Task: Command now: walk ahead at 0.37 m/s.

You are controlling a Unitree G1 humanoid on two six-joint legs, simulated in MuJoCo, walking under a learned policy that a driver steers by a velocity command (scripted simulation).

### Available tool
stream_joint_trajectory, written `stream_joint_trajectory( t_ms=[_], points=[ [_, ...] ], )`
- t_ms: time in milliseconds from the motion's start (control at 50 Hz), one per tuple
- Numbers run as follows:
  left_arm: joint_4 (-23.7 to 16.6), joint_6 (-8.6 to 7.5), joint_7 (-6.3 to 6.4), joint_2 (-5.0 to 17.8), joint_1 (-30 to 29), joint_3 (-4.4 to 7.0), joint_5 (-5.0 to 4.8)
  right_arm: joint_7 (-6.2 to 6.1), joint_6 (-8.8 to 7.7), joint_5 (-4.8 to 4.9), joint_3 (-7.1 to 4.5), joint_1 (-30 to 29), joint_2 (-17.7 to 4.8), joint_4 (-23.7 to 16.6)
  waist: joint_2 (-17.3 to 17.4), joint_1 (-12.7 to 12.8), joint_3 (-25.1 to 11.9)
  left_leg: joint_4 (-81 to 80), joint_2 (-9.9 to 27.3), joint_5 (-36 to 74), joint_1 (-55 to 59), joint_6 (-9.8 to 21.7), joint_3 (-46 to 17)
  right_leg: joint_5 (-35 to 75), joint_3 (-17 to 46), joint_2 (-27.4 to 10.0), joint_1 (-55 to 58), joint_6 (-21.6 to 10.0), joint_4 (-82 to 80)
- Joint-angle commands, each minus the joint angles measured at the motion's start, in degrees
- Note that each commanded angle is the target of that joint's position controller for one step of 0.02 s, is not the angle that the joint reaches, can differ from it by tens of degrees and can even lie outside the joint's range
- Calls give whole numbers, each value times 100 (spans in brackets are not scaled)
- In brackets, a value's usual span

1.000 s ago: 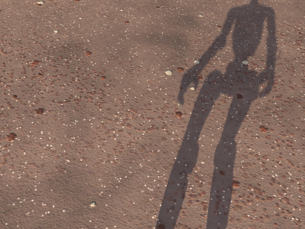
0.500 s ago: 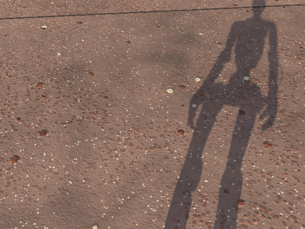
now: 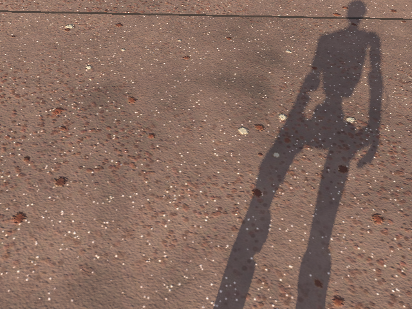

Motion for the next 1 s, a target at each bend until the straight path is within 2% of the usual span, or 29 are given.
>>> stream_joint_trajectory(
  t_ms=[20,40,60,80,100,120,180,240,300,380,420,440,460,480,500,520,540,560,580,600,620,640,660,700,760,820,920,960,1000],
  points=[
    [-644,-196,-100,72,-435,-62,-52,-96,-51,-66,-389,2704,-1263,484,2186,-1218,-474,-2039,1954,-1752,3446,800,-3478,508,-683,337,-3555,-239,3114],
    [-728,-174,-132,459,-775,48,109,-101,53,-32,-281,2421,-913,540,1553,-960,-113,-2524,2228,-2078,2790,976,-4378,-296,-136,220,-4000,-342,4091],
    [-830,-161,-182,377,-1023,46,113,-101,66,-53,-220,1650,-790,297,840,-609,458,-2435,2155,-2041,2181,910,-3770,231,-8,-164,-4194,-447,4420],
    [-828,-187,-232,266,-1121,17,82,-81,25,-50,-170,1169,-652,138,410,-435,620,-2490,1937,-1317,1722,809,-3161,774,23,-360,-4057,-468,4279],
    [-809,-186,-254,197,-1078,26,75,-81,-27,-41,-119,986,-568,88,325,-258,624,-2541,1702,-648,1458,678,-2632,1059,-7,-478,-3809,-452,4050],
    [-782,-137,-271,178,-969,31,112,-92,-77,-27,-49,950,-411,119,406,-132,554,-2573,1491,-74,1347,568,-2201,1194,-63,-535,-3607,-388,3864],
    [-846,5,-306,220,-1078,72,101,-131,-178,-10,23,1378,-383,320,584,-56,455,-2510,1268,1509,1569,511,-1492,1407,-335,-462,-3752,-251,3608],
    [-1139,67,-322,193,-1876,60,84,-148,-193,-12,79,1709,-387,435,636,-175,581,-2536,1172,2453,1680,504,-1124,1765,-558,-442,-4181,-139,3083],
    [-1462,63,-342,102,-2736,3,26,-158,-206,-13,142,1816,-302,464,692,-307,723,-2572,1014,3035,1554,434,-827,2203,-782,-306,-4001,-89,2005],
    [-1692,56,-331,118,-3308,-34,-30,-210,-229,-22,144,2004,-383,562,779,-397,749,-2517,1115,3715,1832,406,-697,2448,-978,-94,-3469,-259,979],
    [-1714,30,-287,228,-3180,8,-29,-231,-237,-45,130,1893,-452,575,777,-240,623,-2150,1213,4734,2144,381,-608,2234,-994,43,-3092,-462,735],
    [-1648,6,-249,302,-2897,48,-22,-246,-241,-52,112,1805,-517,571,814,-92,437,-1748,1240,5521,2292,350,-551,2012,-1026,181,-2728,-576,690],
    [-1485,-26,-206,408,-2348,110,-21,-260,-229,-68,91,1732,-585,570,848,145,137,-1088,1243,6142,2409,321,-505,1778,-1020,326,-2198,-691,629],
    [-1204,-74,-159,522,-1491,190,-18,-254,-201,-62,73,1638,-644,554,802,492,-286,-97,1167,6134,2285,282,-433,1839,-1014,425,-1294,-817,289],
    [-956,-122,-100,760,-600,298,80,-229,-194,-24,80,1565,-624,492,673,860,-736,1201,1000,4955,1410,236,-349,1660,-501,-54,31,-1014,89],
    [-896,-129,-64,1327,111,444,224,-170,-191,88,172,1851,-160,307,-239,812,-1525,3356,374,1861,-81,96,-33,771,1713,-1723,1454,-1525,-82],
    [-909,-44,-145,1272,-169,446,93,-115,-166,144,85,2122,-227,342,-644,531,-1824,4793,-434,-1268,-1443,51,-503,347,4048,-2465,1813,-2163,-1063],
    [-994,-38,-177,1015,-883,383,-54,-133,-141,32,10,1473,-518,165,-23,292,-838,4779,62,-674,-1945,147,-809,-163,3224,-2164,989,-1888,-1302],
    [-1078,-84,-203,643,-1337,282,-85,-101,-170,-7,3,993,-498,10,212,182,-248,4438,266,-185,-1889,147,-775,167,2472,-1959,119,-1698,-1528],
    [-1040,-139,-206,389,-1493,208,-45,-90,-155,-23,3,891,-362,1,413,-45,90,4057,446,23,-1591,128,-770,805,1913,-1707,-539,-1482,-1693],
    [-934,-192,-174,209,-1407,140,-38,-72,-82,-114,1,941,-269,7,384,-219,183,3767,555,71,-1262,64,-782,1356,1464,-1482,-978,-1316,-1749],
    [-850,-236,-149,141,-1303,101,-30,-35,-1,-158,29,1096,-101,54,299,-339,169,3561,598,89,-1021,-6,-753,1676,1131,-1336,-1194,-1222,-1795],
    [-775,-285,-135,184,-1118,96,-28,-10,56,-169,28,1096,-55,35,252,-376,176,3431,594,113,-984,-62,-678,2055,950,-1268,-1266,-1219,-1814],
    [-683,-337,-127,397,-872,116,-30,23,142,-168,10,742,-114,-131,163,-413,290,3074,671,364,-1287,-161,-550,2367,624,-1167,-1288,-1212,-1931],
    [-646,-326,-139,471,-560,94,-35,53,180,-134,4,-153,-237,-467,113,-247,482,2227,773,1024,-1837,-305,-365,2646,347,-1027,-1081,-1142,-2093],
    [-601,-317,-140,448,-242,57,-47,72,159,-64,55,-880,-178,-708,35,-40,506,1172,662,1576,-1773,-362,-160,3205,79,-897,-815,-997,-2048],
    [-430,-294,-77,505,290,47,6,63,116,-39,73,-1663,-230,-982,-66,227,537,270,450,1592,-1883,-216,-4,3854,28,-1131,230,-1012,-1769],
    [-393,-276,-36,571,290,67,47,56,73,-46,46,-1742,-300,-1063,-83,173,549,36,374,1228,-1820,-76,-3,4354,27,-1285,603,-1009,-1517],
    [-409,-269,-7,667,86,95,60,13,16,-51,-14,-1276,-390,-958,-147,-112,322,-237,101,762,-1008,121,111,5709,-125,-1296,659,-880,-872]
  ],
)
Keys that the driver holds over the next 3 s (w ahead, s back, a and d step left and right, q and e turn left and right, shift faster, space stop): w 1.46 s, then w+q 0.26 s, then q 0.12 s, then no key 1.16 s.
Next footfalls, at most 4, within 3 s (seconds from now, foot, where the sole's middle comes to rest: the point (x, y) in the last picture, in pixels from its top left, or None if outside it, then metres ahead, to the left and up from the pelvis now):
0.50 right None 0.42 -0.05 -0.76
1.04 left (170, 245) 0.73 0.13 -0.76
1.60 right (219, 178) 1.04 -0.04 -0.76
2.08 left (171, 150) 1.18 0.16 -0.76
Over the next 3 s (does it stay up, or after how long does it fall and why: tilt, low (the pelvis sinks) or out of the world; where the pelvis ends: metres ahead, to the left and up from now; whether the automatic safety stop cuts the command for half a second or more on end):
stays up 1.11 0.04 0.02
